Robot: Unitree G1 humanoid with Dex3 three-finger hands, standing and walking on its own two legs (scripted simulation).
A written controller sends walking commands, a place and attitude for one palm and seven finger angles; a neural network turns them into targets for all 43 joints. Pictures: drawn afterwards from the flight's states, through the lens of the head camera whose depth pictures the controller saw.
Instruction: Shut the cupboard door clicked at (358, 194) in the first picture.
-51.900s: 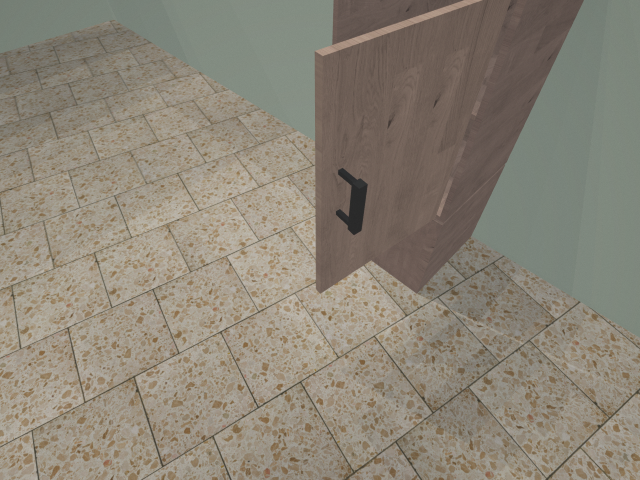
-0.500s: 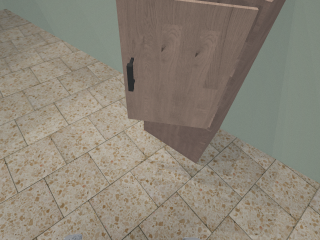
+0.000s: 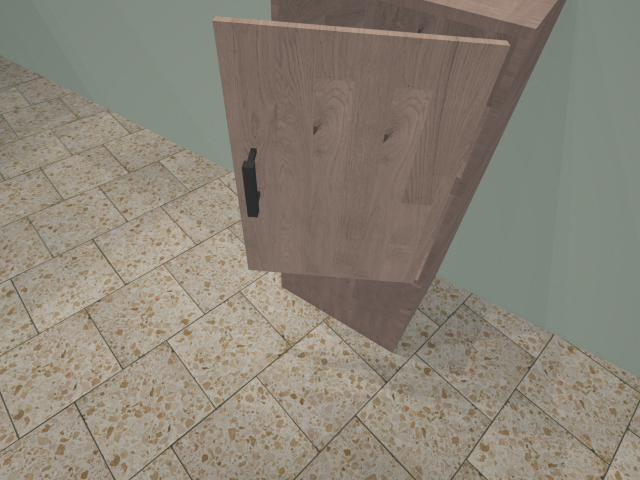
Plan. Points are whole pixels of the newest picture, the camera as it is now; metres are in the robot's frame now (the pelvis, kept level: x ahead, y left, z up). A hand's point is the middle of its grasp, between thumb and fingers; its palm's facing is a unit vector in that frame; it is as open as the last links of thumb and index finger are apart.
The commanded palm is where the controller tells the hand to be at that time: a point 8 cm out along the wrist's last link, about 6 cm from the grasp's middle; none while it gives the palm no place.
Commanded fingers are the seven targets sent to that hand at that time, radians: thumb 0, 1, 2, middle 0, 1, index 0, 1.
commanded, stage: take the last steps up to it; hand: left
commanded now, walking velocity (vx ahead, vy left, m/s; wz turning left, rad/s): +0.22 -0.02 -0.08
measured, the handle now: (253, 183) +0.62 +0.16 -0.01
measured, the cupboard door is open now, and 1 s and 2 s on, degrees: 30 30 30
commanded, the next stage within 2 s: come to a stop and stand still in 0.30 s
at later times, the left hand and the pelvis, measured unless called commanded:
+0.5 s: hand (218, 445) +0.20 +0.15 -0.15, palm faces +0.02 -0.98 -0.22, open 7.2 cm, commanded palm none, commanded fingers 0.00 0.90 0.90 -0.20 -0.30 -0.20 -0.30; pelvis +0.13 -0.02 +0.01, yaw -1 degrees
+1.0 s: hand (201, 453) +0.19 +0.18 -0.16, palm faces +0.00 -0.96 -0.28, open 7.4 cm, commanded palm none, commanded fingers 0.00 0.90 0.90 -0.20 -0.30 -0.20 -0.30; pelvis +0.15 -0.02 +0.00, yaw -2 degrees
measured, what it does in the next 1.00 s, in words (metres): walks ahead: right foot, then left foot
